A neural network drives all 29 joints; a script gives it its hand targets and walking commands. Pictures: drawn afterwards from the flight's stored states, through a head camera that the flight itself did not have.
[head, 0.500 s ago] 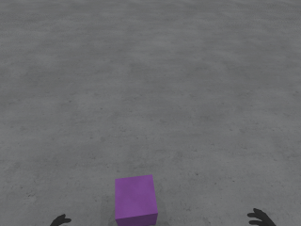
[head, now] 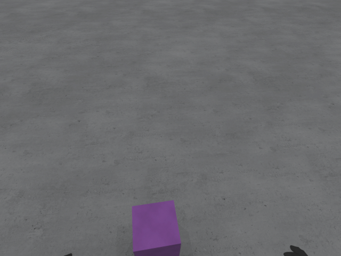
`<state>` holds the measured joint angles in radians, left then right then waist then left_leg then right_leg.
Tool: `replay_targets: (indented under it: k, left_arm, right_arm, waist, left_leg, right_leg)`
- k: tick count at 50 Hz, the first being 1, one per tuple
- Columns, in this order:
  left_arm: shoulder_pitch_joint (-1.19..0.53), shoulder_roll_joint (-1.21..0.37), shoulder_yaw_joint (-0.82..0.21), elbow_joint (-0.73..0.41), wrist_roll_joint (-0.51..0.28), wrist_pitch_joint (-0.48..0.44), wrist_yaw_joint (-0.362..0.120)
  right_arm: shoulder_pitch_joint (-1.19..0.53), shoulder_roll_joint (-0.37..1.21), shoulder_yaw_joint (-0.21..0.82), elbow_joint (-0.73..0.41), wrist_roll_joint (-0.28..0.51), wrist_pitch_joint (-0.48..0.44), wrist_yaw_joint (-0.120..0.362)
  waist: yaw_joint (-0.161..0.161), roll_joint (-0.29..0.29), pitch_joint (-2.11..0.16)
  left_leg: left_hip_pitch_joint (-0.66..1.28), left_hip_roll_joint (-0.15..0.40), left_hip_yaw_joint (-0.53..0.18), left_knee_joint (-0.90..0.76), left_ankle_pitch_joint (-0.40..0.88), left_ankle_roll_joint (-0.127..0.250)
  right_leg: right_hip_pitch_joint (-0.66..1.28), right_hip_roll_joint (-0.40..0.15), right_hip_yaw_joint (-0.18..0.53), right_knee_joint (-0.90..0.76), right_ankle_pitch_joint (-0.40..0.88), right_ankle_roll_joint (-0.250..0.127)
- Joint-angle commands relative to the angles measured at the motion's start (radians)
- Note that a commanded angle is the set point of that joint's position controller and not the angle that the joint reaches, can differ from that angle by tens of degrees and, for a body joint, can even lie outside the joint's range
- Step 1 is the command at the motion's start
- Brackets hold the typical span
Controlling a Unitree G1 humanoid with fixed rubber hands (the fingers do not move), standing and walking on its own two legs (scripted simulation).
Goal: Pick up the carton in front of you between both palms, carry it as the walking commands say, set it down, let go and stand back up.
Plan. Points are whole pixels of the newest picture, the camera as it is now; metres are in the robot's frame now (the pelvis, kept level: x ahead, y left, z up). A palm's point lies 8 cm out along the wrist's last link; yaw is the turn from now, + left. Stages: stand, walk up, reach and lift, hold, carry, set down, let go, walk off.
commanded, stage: stand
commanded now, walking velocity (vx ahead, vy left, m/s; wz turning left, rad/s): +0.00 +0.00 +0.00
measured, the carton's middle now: (156, 232) +0.40 +0.09 -0.65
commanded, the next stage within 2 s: none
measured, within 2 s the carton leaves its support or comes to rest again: neither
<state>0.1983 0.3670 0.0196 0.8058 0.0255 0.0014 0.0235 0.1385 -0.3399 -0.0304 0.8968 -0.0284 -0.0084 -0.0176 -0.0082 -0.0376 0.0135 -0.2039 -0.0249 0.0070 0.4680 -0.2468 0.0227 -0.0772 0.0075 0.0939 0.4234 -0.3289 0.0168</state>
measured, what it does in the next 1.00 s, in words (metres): stands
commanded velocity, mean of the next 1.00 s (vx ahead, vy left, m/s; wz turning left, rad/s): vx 0.00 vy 0.00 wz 0.00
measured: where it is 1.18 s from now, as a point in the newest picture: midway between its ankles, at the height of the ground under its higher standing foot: outside the picture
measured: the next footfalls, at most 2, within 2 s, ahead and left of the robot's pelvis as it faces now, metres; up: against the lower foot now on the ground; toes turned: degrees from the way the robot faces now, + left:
none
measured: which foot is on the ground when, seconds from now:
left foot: down 0.00-1.00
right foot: down 0.00-1.00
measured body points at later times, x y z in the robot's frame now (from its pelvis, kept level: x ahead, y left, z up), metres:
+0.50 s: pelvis -0.02 +0.00 +0.00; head -0.02 +0.01 +0.45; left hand +0.08 +0.31 -0.12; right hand +0.09 -0.31 -0.10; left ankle +0.00 +0.10 -0.74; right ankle -0.06 -0.14 -0.74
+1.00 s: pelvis -0.02 +0.00 +0.01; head -0.02 +0.01 +0.46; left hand +0.07 +0.31 -0.12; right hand +0.09 -0.32 -0.10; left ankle +0.00 +0.10 -0.74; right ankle -0.06 -0.14 -0.74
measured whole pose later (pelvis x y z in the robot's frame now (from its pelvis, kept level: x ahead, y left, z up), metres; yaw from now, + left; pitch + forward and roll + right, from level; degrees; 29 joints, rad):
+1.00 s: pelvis -0.02 +0.00 +0.01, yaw +1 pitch -2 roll +0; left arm 0.15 0.40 0.00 0.99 0.02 -0.01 0.01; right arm 0.10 -0.38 -0.02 1.06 -0.01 -0.01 -0.01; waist 0.00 -0.02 0.03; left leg -0.17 -0.02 -0.01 0.38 -0.17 0.02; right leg -0.04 0.01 0.08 0.33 -0.25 0.01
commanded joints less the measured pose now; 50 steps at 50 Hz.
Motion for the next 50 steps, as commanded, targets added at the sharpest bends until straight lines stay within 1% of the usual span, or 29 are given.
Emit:
replay_targets:
  k: [1, 19, 50]
  left_arm:
    - [-0.017, 0.145, 0.032, -0.039, -0.001, -0.013, 0.003]
    - [-0.036, 0.169, 0.022, 0.058, -0.005, -0.016, -0.002]
    - [-0.069, 0.191, 0.012, 0.144, -0.009, -0.018, -0.006]
  right_arm:
    - [-0.039, -0.170, -0.035, -0.037, 0.002, -0.012, -0.003]
    - [-0.061, -0.196, -0.026, 0.058, 0.010, -0.014, 0.001]
    - [-0.078, -0.216, -0.015, 0.123, 0.018, -0.014, 0.005]
  waist:
    - [0.001, 0.032, -0.035]
    - [0.001, 0.034, -0.011]
    - [0.003, 0.038, -0.012]
  left_leg:
    - [0.101, 0.117, -0.111, -0.064, 0.263, 0.002]
    - [0.110, 0.126, -0.130, -0.114, 0.193, 0.002]
    - [0.121, 0.133, -0.144, -0.138, 0.217, 0.005]
  right_leg:
    - [-0.086, -0.084, 0.048, -0.066, 0.250, -0.021]
    - [-0.085, -0.093, 0.055, -0.117, 0.194, -0.026]
    - [-0.060, -0.105, 0.046, -0.150, 0.203, -0.031]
